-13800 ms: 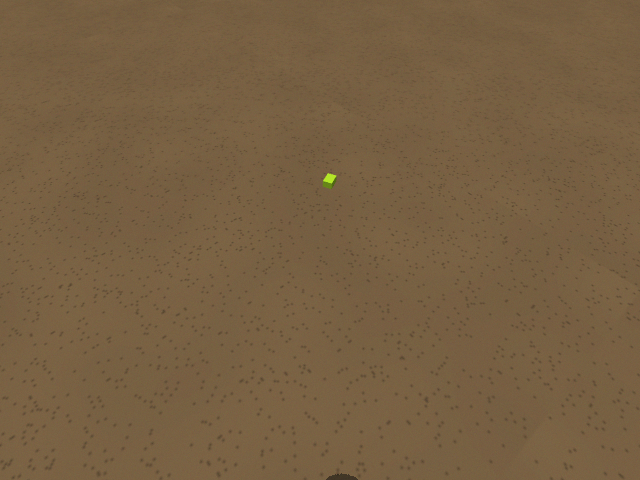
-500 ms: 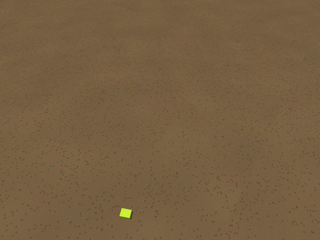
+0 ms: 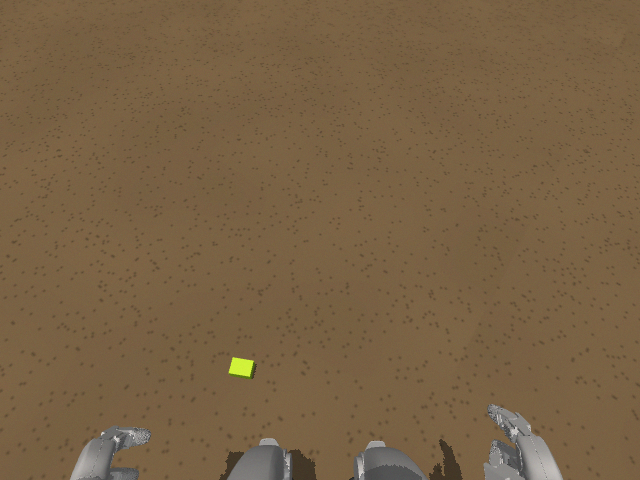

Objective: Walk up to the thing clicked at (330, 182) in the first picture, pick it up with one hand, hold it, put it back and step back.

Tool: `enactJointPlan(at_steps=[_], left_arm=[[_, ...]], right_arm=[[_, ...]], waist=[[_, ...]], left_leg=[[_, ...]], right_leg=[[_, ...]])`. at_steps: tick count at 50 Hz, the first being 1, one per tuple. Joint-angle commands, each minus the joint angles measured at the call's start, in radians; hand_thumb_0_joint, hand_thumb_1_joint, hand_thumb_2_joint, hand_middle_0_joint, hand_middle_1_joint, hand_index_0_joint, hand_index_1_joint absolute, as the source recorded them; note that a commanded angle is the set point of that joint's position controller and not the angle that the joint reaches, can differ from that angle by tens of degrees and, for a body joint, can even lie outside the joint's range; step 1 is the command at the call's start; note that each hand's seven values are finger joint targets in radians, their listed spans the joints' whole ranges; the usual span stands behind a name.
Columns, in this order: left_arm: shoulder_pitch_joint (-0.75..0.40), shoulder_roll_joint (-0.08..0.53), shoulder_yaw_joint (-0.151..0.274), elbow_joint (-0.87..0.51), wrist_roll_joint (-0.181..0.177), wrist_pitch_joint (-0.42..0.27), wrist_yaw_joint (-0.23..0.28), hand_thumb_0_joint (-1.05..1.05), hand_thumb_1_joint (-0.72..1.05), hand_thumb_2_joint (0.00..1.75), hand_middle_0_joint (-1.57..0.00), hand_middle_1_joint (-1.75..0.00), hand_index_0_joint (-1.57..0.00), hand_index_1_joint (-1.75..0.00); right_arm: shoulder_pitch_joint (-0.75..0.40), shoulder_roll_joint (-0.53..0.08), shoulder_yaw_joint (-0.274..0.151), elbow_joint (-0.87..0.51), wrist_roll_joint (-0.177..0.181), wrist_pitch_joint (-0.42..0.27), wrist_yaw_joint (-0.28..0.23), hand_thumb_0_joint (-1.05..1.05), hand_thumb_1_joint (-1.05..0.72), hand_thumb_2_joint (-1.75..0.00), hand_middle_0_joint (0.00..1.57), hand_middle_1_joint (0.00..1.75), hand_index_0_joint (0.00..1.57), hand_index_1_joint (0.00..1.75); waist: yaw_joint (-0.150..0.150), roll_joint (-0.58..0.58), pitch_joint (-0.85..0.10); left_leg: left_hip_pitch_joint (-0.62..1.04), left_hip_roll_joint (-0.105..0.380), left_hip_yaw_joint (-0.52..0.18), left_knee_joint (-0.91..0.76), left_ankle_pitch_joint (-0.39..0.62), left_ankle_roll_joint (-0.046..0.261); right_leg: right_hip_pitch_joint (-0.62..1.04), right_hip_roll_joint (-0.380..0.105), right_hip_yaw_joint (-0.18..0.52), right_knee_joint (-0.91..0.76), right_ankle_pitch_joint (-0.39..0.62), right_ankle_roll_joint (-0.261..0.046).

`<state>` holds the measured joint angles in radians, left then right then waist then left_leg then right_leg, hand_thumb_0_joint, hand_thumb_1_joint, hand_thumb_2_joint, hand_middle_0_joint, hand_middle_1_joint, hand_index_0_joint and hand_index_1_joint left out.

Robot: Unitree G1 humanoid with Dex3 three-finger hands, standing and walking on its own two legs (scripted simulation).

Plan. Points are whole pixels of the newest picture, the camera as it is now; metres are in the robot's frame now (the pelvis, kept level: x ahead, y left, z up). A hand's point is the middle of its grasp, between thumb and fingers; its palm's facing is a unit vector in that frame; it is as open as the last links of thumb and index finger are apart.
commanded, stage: rise first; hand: left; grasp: from above
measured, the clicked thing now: (242, 368) +0.42 +0.21 -0.69
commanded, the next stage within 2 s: none
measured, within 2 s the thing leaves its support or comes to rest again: neither
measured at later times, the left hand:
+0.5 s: hand (159, 458) +0.17 +0.27 -0.29, palm faces -0.42 -0.69 -0.59, open 12.2 cm
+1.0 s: hand (186, 408) +0.28 +0.29 -0.46, palm faces -0.52 -0.25 -0.82, open 11.6 cm
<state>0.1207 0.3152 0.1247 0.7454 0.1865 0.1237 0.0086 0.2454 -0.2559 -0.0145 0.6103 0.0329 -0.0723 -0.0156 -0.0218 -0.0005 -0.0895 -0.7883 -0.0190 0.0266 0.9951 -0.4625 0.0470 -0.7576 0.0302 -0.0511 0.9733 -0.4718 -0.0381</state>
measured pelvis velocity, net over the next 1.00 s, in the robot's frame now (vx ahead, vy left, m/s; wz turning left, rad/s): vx -0.09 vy -0.01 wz -0.07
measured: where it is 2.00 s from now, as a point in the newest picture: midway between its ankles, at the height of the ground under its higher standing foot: outside the picture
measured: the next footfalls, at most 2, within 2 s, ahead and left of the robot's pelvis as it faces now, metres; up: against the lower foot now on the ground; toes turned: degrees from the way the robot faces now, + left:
none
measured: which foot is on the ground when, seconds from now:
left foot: down 0.00-1.00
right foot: down 0.00-1.00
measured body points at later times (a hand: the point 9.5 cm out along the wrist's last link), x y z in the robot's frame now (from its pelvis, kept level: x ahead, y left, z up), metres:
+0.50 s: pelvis -0.03 +0.00 -0.14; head +0.13 +0.02 +0.28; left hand +0.19 +0.31 -0.25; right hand +0.18 -0.26 -0.23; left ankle +0.01 +0.09 -0.68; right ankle +0.00 -0.10 -0.68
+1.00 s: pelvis -0.09 -0.01 -0.31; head +0.13 +0.02 +0.08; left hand +0.30 +0.30 -0.41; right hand +0.01 -0.28 -0.45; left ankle +0.01 +0.09 -0.68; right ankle +0.00 -0.10 -0.68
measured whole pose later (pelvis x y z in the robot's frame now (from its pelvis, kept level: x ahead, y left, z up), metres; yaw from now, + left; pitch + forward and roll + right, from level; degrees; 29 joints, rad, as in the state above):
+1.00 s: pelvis -0.09 -0.01 -0.31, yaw -4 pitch +34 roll -5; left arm -0.54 0.65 0.14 1.03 0.96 -0.35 0.15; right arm 0.12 -0.27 -0.04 0.76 -0.04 -0.13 0.09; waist -0.05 0.00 -0.11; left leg -2.13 0.03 -0.01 2.17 -0.64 0.07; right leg -2.06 0.00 -0.17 2.13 -0.66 -0.09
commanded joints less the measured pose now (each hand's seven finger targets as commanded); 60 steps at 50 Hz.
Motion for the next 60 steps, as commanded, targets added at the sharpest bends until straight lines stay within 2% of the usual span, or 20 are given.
enactJointPlan(at_steps=[1,8,12,15,16,18,21,25,28,33,36,40,43,44,46,48,51,53,58,60], left_arm=[[0.025,0.212,0.062,-0.277,0.027,-0.040,0.014,0.00,-0.33,0.75,-0.42,-0.78,-0.39,-0.81],[0.156,0.190,0.038,-0.386,0.063,-0.004,0.008,0.00,-0.36,0.77,-0.41,-0.78,-0.38,-0.81],[0.080,0.202,0.025,-0.368,0.106,-0.005,0.014,0.00,-0.33,0.76,-0.39,-0.79,-0.38,-0.81],[-0.017,0.234,0.036,-0.298,0.162,-0.048,0.012,0.00,-0.32,0.76,-0.40,-0.78,-0.37,-0.80],[-0.026,0.241,0.042,-0.284,0.182,-0.071,0.012,0.00,-0.30,0.74,-0.41,-0.77,-0.39,-0.79],[-0.087,0.256,0.038,-0.276,0.223,-0.122,0.011,0.00,-0.26,0.71,-0.43,-0.75,-0.42,-0.76],[-0.156,0.293,0.024,-0.246,0.292,-0.205,0.004,0.00,-0.25,0.71,-0.45,-0.74,-0.44,-0.75],[-0.213,0.369,0.057,-0.229,0.375,-0.293,0.030,0.00,-0.24,0.71,-0.46,-0.72,-0.44,-0.75],[-0.296,0.395,0.067,-0.175,0.440,-0.318,0.066,0.00,-0.27,0.73,-0.43,-0.74,-0.41,-0.75],[-0.478,0.470,0.084,-0.083,0.524,-0.356,0.109,0.00,-0.17,0.67,-0.49,-0.65,-0.48,-0.66],[-0.579,0.500,0.074,0.005,0.592,-0.385,0.118,0.00,-0.17,0.67,-0.47,-0.66,-0.47,-0.67],[-0.733,0.603,0.106,0.027,0.660,-0.433,0.134,0.00,-0.12,0.63,-0.49,-0.65,-0.50,-0.63],[-0.804,0.592,0.077,0.073,0.695,-0.463,0.151,0.00,-0.17,0.67,-0.46,-0.65,-0.47,-0.64],[-0.818,0.613,0.085,0.109,0.706,-0.471,0.156,0.00,-0.13,0.66,-0.46,-0.64,-0.48,-0.63],[-0.845,0.629,0.086,0.153,0.743,-0.486,0.166,0.00,-0.15,0.68,-0.44,-0.65,-0.45,-0.64],[-0.873,0.666,0.103,0.166,0.779,-0.498,0.185,0.00,-0.13,0.69,-0.41,-0.65,-0.42,-0.64],[-0.898,0.641,0.082,0.211,0.813,-0.509,0.210,0.00,-0.15,0.72,-0.41,-0.63,-0.41,-0.63],[-0.910,0.650,0.078,0.267,0.842,-0.515,0.226,0.00,-0.14,0.71,-0.42,-0.61,-0.41,-0.61],[-0.979,0.679,0.077,0.286,0.900,-0.530,0.270,0.00,-0.14,0.71,-0.44,-0.58,-0.43,-0.59],[-0.996,0.657,0.055,0.317,0.920,-0.534,0.283,0.00,-0.13,0.71,-0.45,-0.55,-0.44,-0.57]], right_arm=[[-0.024,-0.148,-0.067,-0.153,-0.004,-0.068,-0.015,0.00,-0.94,-0.91,0.20,0.30,0.20,0.30],[-0.041,-0.149,-0.066,-0.181,-0.008,-0.084,-0.011,0.00,-0.94,-0.91,0.20,0.30,0.20,0.30],[-0.058,-0.159,-0.067,-0.188,-0.007,-0.096,-0.009,0.00,-0.93,-0.91,0.20,0.30,0.20,0.30],[-0.080,-0.164,-0.071,-0.180,-0.013,-0.116,-0.001,0.00,-0.92,-0.91,0.20,0.30,0.20,0.30],[-0.081,-0.161,-0.072,-0.178,-0.015,-0.123,0.005,0.00,-0.92,-0.91,0.20,0.30,0.20,0.30],[-0.089,-0.165,-0.078,-0.169,-0.018,-0.139,0.013,0.00,-0.92,-0.91,0.20,0.30,0.20,0.30],[-0.099,-0.187,-0.083,-0.142,-0.019,-0.154,0.029,0.00,-0.93,-0.91,0.20,0.30,0.20,0.30],[-0.096,-0.215,-0.095,-0.106,-0.019,-0.158,0.053,0.00,-0.94,-0.92,0.20,0.30,0.20,0.30],[-0.094,-0.227,-0.103,-0.078,-0.018,-0.148,0.066,0.00,-0.95,-0.92,0.20,0.30,0.20,0.30],[-0.064,-0.220,-0.113,-0.030,-0.025,-0.135,0.085,0.00,-0.95,-0.92,0.20,0.30,0.20,0.30],[-0.051,-0.221,-0.115,0.001,-0.031,-0.129,0.087,0.00,-0.95,-0.92,0.20,0.30,0.20,0.30],[-0.030,-0.223,-0.115,0.029,-0.042,-0.118,0.084,0.00,-0.95,-0.92,0.20,0.30,0.20,0.30],[-0.021,-0.217,-0.108,0.050,-0.052,-0.111,0.084,0.00,-0.96,-0.92,0.20,0.30,0.20,0.30],[-0.020,-0.215,-0.106,0.058,-0.055,-0.107,0.084,0.00,-0.95,-0.91,0.20,0.30,0.20,0.30],[-0.012,-0.218,-0.104,0.072,-0.061,-0.096,0.085,0.00,-0.94,-0.91,0.20,0.30,0.20,0.30],[-0.007,-0.224,-0.101,0.078,-0.068,-0.082,0.088,0.00,-0.90,-0.90,0.20,0.30,0.20,0.30],[-0.017,-0.234,-0.094,0.086,-0.078,-0.066,0.097,0.00,-0.90,-0.90,0.20,0.30,0.20,0.30],[-0.017,-0.235,-0.090,0.094,-0.083,-0.053,0.101,0.00,-0.90,-0.90,0.20,0.30,0.20,0.30],[-0.008,-0.239,-0.084,0.097,-0.100,-0.019,0.114,0.00,-0.90,-0.90,0.20,0.30,0.20,0.30],[-0.003,-0.241,-0.080,0.101,-0.108,-0.009,0.121,0.00,-0.90,-0.90,0.20,0.30,0.20,0.30]], waist=[[0.002,0.080,-0.253],[0.001,0.077,-0.329],[-0.025,0.039,-0.279],[-0.035,0.030,-0.273],[-0.019,0.040,-0.286],[-0.018,0.062,-0.333],[-0.010,0.113,-0.437],[0.018,0.145,-0.572],[0.017,0.135,-0.602],[0.024,0.047,-0.701],[0.013,0.021,-0.675],[0.017,0.035,-0.726],[-0.012,0.050,-0.686],[-0.012,0.047,-0.671],[-0.017,0.063,-0.669],[-0.003,0.112,-0.678],[-0.017,0.175,-0.627],[-0.025,0.159,-0.603],[-0.028,0.180,-0.647],[-0.046,0.186,-0.634]], left_leg=[[0.123,0.019,-0.069,-0.054,0.223,-0.026],[0.055,0.022,-0.094,0.073,0.297,-0.023],[-0.081,0.015,-0.086,0.150,0.217,-0.017],[-0.207,0.012,-0.088,0.245,0.146,-0.013],[-0.244,0.005,-0.080,0.279,0.125,-0.012],[-0.302,-0.002,-0.077,0.334,0.081,-0.015],[-0.332,0.004,-0.093,0.428,0.124,-0.023],[-0.367,0.009,-0.116,0.548,0.220,-0.031],[-0.428,0.012,-0.124,0.611,0.210,-0.032],[-0.617,-0.002,-0.070,0.762,0.125,-0.003],[-0.741,-0.001,-0.058,0.815,0.014,-0.002],[-0.825,-0.003,-0.042,0.873,-0.081,-0.002],[-0.878,-0.002,-0.041,0.908,-0.130,-0.001],[-0.900,-0.004,-0.043,0.918,-0.150,0.000],[-0.910,-0.002,-0.048,0.935,-0.151,0.000],[-0.890,0.000,-0.060,0.938,-0.147,-0.003],[-0.870,0.014,-0.108,0.908,-0.185,-0.011],[-0.896,0.013,-0.118,0.924,-0.187,-0.010],[-0.874,0.011,-0.117,0.980,-0.094,-0.011],[-0.855,0.016,-0.128,0.994,-0.051,-0.013]], right_leg=[[-0.023,-0.001,0.039,-0.022,0.180,-0.005],[-0.129,0.004,0.030,0.094,0.202,-0.004],[-0.220,0.003,0.029,0.159,0.163,-0.003],[-0.345,0.003,0.029,0.257,0.104,-0.005],[-0.370,0.000,0.034,0.286,0.091,-0.005],[-0.428,-0.002,0.041,0.348,0.061,-0.005],[-0.560,0.002,0.036,0.469,0.069,-0.007],[-0.695,0.002,0.021,0.614,0.115,-0.012],[-0.776,0.002,0.010,0.675,0.103,-0.012],[-0.771,0.008,0.019,0.714,0.075,-0.002],[-0.820,0.008,0.013,0.748,-0.007,0.001],[-0.841,0.010,0.024,0.777,-0.100,0.002],[-0.902,0.015,0.020,0.794,-0.161,0.000],[-0.909,0.014,0.020,0.801,-0.186,0.001],[-0.950,0.016,0.007,0.826,-0.182,-0.002],[-0.991,0.014,-0.011,0.864,-0.167,-0.007],[-1.086,0.009,-0.050,0.927,-0.160,-0.013],[-1.120,0.010,-0.062,0.949,-0.158,-0.015],[-1.141,0.009,-0.062,0.981,-0.096,-0.016],[-1.171,0.008,-0.068,0.999,-0.073,-0.014]])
